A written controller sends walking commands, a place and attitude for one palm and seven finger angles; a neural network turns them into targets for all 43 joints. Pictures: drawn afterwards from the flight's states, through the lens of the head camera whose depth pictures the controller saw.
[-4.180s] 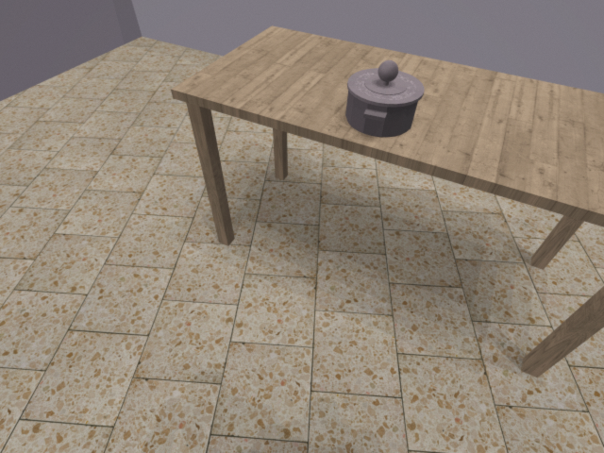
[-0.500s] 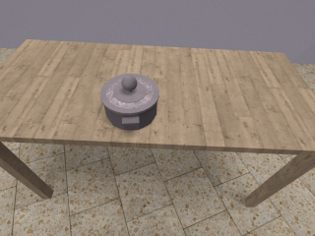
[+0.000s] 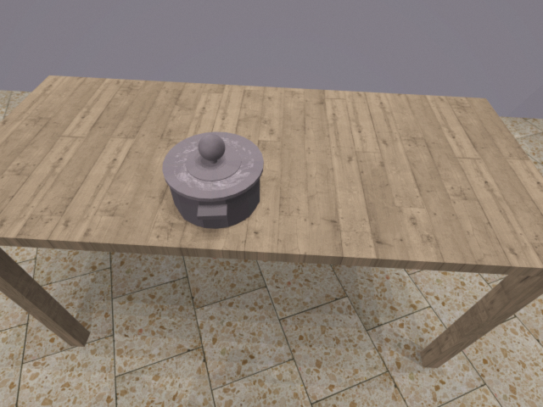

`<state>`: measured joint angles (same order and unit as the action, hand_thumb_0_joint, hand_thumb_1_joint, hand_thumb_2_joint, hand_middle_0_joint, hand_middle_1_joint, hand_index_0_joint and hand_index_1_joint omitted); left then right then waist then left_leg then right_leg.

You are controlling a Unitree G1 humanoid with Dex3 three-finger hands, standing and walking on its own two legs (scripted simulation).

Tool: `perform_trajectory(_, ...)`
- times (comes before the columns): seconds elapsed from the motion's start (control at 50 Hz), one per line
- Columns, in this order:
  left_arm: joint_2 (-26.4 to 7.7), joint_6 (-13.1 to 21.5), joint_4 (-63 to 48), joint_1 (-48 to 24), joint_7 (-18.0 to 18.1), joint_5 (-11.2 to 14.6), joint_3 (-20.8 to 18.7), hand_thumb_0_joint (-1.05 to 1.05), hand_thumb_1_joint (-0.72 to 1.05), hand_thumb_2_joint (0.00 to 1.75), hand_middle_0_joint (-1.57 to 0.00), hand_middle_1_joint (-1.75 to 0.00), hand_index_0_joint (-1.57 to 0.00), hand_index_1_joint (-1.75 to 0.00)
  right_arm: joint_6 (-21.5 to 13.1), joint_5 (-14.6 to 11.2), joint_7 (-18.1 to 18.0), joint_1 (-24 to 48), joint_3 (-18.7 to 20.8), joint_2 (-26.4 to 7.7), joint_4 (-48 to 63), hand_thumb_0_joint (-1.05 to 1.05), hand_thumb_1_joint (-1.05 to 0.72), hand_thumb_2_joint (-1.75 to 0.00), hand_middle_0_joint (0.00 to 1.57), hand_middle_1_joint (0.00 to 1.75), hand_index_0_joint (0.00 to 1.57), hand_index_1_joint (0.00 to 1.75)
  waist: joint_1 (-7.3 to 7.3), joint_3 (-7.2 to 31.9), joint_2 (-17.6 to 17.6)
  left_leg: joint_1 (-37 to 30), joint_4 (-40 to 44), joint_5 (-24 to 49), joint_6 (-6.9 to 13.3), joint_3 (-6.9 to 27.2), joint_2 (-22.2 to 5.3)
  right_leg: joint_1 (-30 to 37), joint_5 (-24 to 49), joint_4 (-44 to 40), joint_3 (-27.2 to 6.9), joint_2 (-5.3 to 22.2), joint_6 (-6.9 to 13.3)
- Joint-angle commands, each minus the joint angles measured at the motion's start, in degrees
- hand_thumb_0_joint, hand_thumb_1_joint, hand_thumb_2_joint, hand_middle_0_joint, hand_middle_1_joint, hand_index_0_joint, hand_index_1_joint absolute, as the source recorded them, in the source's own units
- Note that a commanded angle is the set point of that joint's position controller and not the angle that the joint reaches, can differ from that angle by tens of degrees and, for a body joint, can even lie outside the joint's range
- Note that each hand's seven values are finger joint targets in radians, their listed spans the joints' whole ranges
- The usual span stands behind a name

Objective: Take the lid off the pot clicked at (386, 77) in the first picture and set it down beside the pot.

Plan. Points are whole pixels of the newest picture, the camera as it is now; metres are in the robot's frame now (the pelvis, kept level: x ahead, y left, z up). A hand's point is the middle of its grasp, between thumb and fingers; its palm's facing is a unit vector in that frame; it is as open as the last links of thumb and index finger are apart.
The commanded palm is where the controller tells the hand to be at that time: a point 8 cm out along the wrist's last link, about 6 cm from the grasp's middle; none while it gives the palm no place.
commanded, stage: come to a stop and stand still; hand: left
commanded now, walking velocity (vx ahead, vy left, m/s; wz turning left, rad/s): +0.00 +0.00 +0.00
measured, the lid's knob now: (211, 147) +0.53 +0.14 +0.08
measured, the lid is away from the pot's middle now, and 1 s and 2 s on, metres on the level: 0.00 0.00 0.00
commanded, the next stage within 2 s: look again from close up in 0.50 s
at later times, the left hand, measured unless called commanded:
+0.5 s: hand out of the picture +0.00 +0.17 -0.18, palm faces +0.05 -0.98 -0.17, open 7.4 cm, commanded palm none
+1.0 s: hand out of the picture +0.02 +0.24 -0.19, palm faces +0.00 -0.98 -0.19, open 7.4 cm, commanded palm none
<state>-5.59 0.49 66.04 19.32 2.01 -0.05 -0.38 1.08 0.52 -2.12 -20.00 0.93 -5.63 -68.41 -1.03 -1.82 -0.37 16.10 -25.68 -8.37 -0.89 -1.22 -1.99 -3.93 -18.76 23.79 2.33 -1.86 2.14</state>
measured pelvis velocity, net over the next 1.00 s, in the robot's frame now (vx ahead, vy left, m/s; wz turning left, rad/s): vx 0.00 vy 0.06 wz -0.02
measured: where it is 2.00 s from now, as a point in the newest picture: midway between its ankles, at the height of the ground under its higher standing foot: outside the picture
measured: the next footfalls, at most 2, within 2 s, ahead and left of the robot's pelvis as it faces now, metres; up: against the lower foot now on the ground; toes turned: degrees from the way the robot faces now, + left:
none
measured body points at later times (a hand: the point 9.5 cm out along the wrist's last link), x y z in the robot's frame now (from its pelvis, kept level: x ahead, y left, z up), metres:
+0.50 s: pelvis +0.03 +0.01 +0.00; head +0.04 +0.01 +0.45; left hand +0.00 +0.22 -0.17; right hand +0.04 -0.22 -0.16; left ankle +0.06 +0.13 -0.74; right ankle -0.06 -0.09 -0.74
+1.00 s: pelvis +0.00 +0.06 -0.01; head +0.01 +0.08 +0.44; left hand +0.03 +0.29 -0.18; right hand +0.05 -0.18 -0.15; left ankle +0.06 +0.13 -0.74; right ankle -0.06 -0.09 -0.74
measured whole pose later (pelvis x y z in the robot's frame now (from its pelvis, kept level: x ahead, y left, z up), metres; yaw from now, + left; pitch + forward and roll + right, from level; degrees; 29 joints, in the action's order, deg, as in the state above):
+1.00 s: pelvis +0.00 +0.06 -0.01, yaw -1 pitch -2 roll -2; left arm -11.0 0.1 57.0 17.3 2.8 -1.1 -0.3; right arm 0.6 0.6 -1.1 -12.9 0.8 -8.9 -57.3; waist 0.2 -2.0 -1.2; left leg 20.3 -35.7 -13.9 3.5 -2.3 0.1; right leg -6.6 -21.6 29.8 0.3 0.5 -1.5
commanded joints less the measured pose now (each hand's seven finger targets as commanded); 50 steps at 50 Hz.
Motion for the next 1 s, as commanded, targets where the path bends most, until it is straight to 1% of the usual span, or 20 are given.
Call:
perform_trajectory(0.0,-5.55,0.65,-1.02,5.73,0.67,0.0,-0.87,0.0,0.9,0.9,-0.2,-0.3,-0.2,-0.3,-1.52,-0.13,-0.36,-1.25,0.47,-5.12,2.22,0.0,-0.9,-0.9,0.2,0.3,0.2,0.3,1.06,-2.88,0.21,-5.51,2.47,5.02,1.98,4.25,-3.55,-8.16,9.34,-6.67,-5.44,7.08,0.5)
perform_trajectory(0.08,-4.77,0.76,-0.81,5.98,0.94,-0.17,-0.91,0.0,0.9,0.9,-0.2,-0.3,-0.2,-0.3,-1.73,-0.1,-0.53,-0.99,0.59,-5.18,2.25,0.0,-0.9,-0.9,0.2,0.3,0.2,0.3,0.77,-1.72,0.37,-6.54,1.58,8.24,2.12,4.08,-3.74,-7.06,14.01,-5.57,-5.28,7.29,0.25)
perform_trajectory(0.1,-5.4,0.74,-0.87,6.26,0.91,-0.13,-0.89,0.0,0.9,0.9,-0.2,-0.3,-0.2,-0.3,-1.72,-0.18,-0.52,-0.6,0.57,-5.39,2.38,0.0,-0.9,-0.9,0.2,0.3,0.2,0.3,1.07,-1.71,-0.97,-6.48,1.39,8.43,2.25,4.02,-3.82,-6.64,15.09,-5.59,-5.02,7.26,0.12)
perform_trajectory(0.26,-5.41,0.64,-0.88,6.18,1.05,-0.39,-0.84,0.0,0.9,0.9,-0.2,-0.3,-0.2,-0.3,-1.6,-0.1,-0.49,1.73,0.49,-6.06,2.86,0.0,-0.9,-0.9,0.2,0.3,0.2,0.3,0.97,-3.14,-0.56,-7.37,1.31,9.35,2.32,3.91,-3.65,-7.3,17.03,-5.33,-4.95,7.73,-0.32)
perform_trajectory(0.4,-7.16,0.73,-1.15,5.94,0.94,-0.36,-0.89,0.0,0.9,0.9,-0.2,-0.3,-0.2,-0.3,-1.7,-0.2,-0.4,3.36,0.44,-7.16,3.7,0.0,-0.9,-0.9,0.2,0.3,0.2,0.3,1.25,-1.17,-1.22,-8.33,0.56,11.24,2.37,3.5,-3.69,-4.96,21.48,-5.18,-4.71,8.13,-0.78)
perform_trajectory(0.46,-7.09,0.7,-1.08,5.39,0.96,-0.44,-0.87,0.0,0.9,0.9,-0.2,-0.3,-0.2,-0.3,-1.66,-0.16,-0.42,4.02,0.34,-7.45,3.66,0.0,-0.9,-0.9,0.2,0.3,0.2,0.3,1.04,-1.72,0.75,-8.34,0.86,11.44,2.25,3.62,-3.54,-4.99,20.96,-5.34,-4.78,8.26,-0.76)
perform_trajectory(0.5,-7.59,0.66,-1.14,5.56,0.88,-0.42,-0.92,0.0,0.9,0.9,-0.2,-0.3,-0.2,-0.3,-1.69,-0.21,-0.41,4.25,0.35,-7.62,3.97,0.0,-0.9,-0.9,0.2,0.3,0.2,0.3,1.27,-1.52,-0.37,-8.48,0.77,11.56,2.38,3.59,-3.71,-4.62,21.28,-5.55,-4.65,8.16,-0.84)
perform_trajectory(0.56,-7.33,0.59,-1.05,4.92,0.9,-0.5,-0.76,0.0,0.9,0.9,-0.2,-0.3,-0.2,-0.3,-1.62,-0.12,-0.4,4.51,0.27,-8.0,3.85,0.0,-0.9,-0.9,0.2,0.3,0.2,0.3,1.0,-2.06,0.41,-8.56,1.38,11.12,2.26,3.89,-3.68,-5.0,19.7,-5.68,-4.58,8.24,-0.79)
perform_trajectory(0.58,-8.28,2.81,-1.96,8.16,2.89,-1.95,-0.24,0.0,0.9,0.9,-0.2,-0.3,-0.2,-0.3,-2.97,-0.2,0.47,9.2,-0.06,-9.33,9.22,0.0,-0.9,-0.9,0.2,0.3,0.2,0.3,2.75,-4.97,-0.33,-4.66,-12.21,13.61,1.37,0.11,-2.6,-10.86,43.59,-6.29,-9.86,10.27,-3.74)
perform_trajectory(0.6,-11.52,2.58,-3.39,6.28,2.72,-1.34,-1.36,0.0,0.9,0.9,-0.2,-0.3,-0.2,-0.3,-2.24,-0.32,0.64,9.44,0.3,-7.45,11.13,0.0,-0.9,-0.9,0.2,0.3,0.2,0.3,1.5,-3.02,-2.79,0.28,-11.84,3.46,0.98,-0.51,-0.05,-2.45,61.31,-1.67,-9.56,12.37,-2.59)
perform_trajectory(0.62,-11.71,2.88,-4.5,5.99,2.44,-0.86,-0.99,0.0,0.9,0.9,-0.2,-0.3,-0.2,-0.3,-2.23,0.09,0.31,6.64,0.31,-6.42,10.96,0.0,-0.9,-0.9,0.2,0.3,0.2,0.3,0.15,0.59,-6.36,0.08,-7.84,-4.0,2.17,-1.07,0.27,0.54,65.24,1.92,-8.08,13.48,-2.26)
perform_trajectory(0.64,-10.93,3.13,-5.13,5.01,2.42,-0.5,-0.63,0.0,0.9,0.9,-0.2,-0.3,-0.2,-0.3,-2.42,0.13,0.3,4.03,0.57,-7.58,10.8,0.0,-0.9,-0.9,0.2,0.3,0.2,0.3,-0.84,4.1,-10.31,-1.7,-7.43,-0.96,2.74,-0.43,-0.05,0.86,63.52,4.68,-6.2,11.8,-1.09)
perform_trajectory(0.66,-9.99,3.13,-6.07,4.2,2.44,-0.48,-0.7,0.0,0.9,0.9,-0.2,-0.3,-0.2,-0.3,-2.68,0.19,0.25,2.3,1.02,-8.8,10.87,0.0,-0.9,-0.9,0.2,0.3,0.2,0.3,-1.35,7.05,-10.83,-3.84,-8.14,5.37,3.43,0.61,-0.95,1.18,59.52,6.7,-4.94,10.4,-0.23)
perform_trajectory(0.68,-9.54,2.97,-7.09,4.94,2.39,-0.6,-0.9,0.0,0.9,0.9,-0.2,-0.3,-0.2,-0.3,-2.9,0.09,0.17,2.2,1.33,-9.55,11.05,0.0,-0.9,-0.9,0.2,0.3,0.2,0.3,-0.78,8.15,-8.37,-5.36,-8.88,11.07,4.0,1.34,-1.75,0.32,54.13,7.41,-5.09,9.41,-0.06)
perform_trajectory(0.72,-8.86,1.94,-8.2,4.97,2.05,-0.56,-0.95,0.0,0.9,0.9,-0.2,-0.3,-0.2,-0.3,-2.41,0.1,0.08,4.0,1.25,-9.95,11.67,0.0,-0.9,-0.9,0.2,0.3,0.2,0.3,0.4,4.43,-0.3,-5.85,-8.46,14.5,4.08,3.11,-3.39,-5.3,33.92,5.38,-5.02,7.81,0.39)
perform_trajectory(0.76,-9.03,1.24,-8.32,5.79,1.83,-0.94,-0.9,0.0,0.9,0.9,-0.2,-0.3,-0.2,-0.3,-2.01,0.04,0.2,5.52,1.07,-9.74,12.33,0.0,-0.9,-0.9,0.2,0.3,0.2,0.3,1.07,-0.35,3.53,-3.36,-6.8,11.92,3.95,4.59,-3.91,-8.25,19.82,2.56,-5.77,6.88,0.81)
perform_trajectory(0.82,-9.66,0.34,-9.39,4.6,1.42,-1.08,-0.98,0.0,0.9,0.9,-0.2,-0.3,-0.2,-0.3,-1.64,0.12,0.45,6.45,0.97,-10.36,13.74,0.0,-0.9,-0.9,0.2,0.3,0.2,0.3,1.26,-3.15,4.27,-0.62,-4.46,4.94,4.06,6.58,-3.98,-9.71,8.38,1.39,-4.98,5.43,0.92)
perform_trajectory(0.86,-9.48,0.16,-9.8,4.48,1.35,-1.16,-0.72,0.0,0.9,0.9,-0.2,-0.3,-0.2,-0.3,-1.69,0.09,0.64,6.44,1.0,-10.61,14.1,0.0,-0.9,-0.9,0.2,0.3,0.2,0.3,1.24,-3.89,2.03,0.96,-2.12,-0.28,4.26,7.67,-3.92,-9.93,3.21,0.72,-4.99,4.95,0.72)
perform_trajectory(0.9,-10.19,-0.09,-10.33,3.96,1.07,-1.11,-0.65,0.0,0.9,0.9,-0.2,-0.3,-0.2,-0.3,-1.74,0.18,0.82,6.65,1.04,-11.09,14.48,0.0,-0.9,-0.9,0.2,0.3,0.2,0.3,1.63,-3.15,3.77,0.3,-0.31,-3.69,4.26,8.32,-4.07,-10.17,1.14,0.96,-4.37,4.69,0.55)
perform_trajectory(0.98,-10.05,-0.39,-10.72,4.82,0.91,-1.29,-0.58,0.0,0.9,0.9,-0.2,-0.3,-0.2,-0.3,-1.56,0.17,1.15,6.55,1.21,-11.6,14.97,0.0,-0.9,-0.9,0.2,0.3,0.2,0.3,1.79,-3.25,4.39,2.4,5.58,-15.44,4.39,11.02,-4.49,-10.18,-3.54,1.5,-3.2,4.03,-0.07)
